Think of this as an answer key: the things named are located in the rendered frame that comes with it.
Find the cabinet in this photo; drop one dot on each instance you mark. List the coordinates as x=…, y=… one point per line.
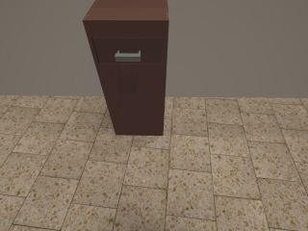
x=135, y=94

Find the handle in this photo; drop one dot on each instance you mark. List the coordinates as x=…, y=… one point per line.
x=127, y=57

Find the drawer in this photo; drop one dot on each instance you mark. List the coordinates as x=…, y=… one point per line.
x=107, y=47

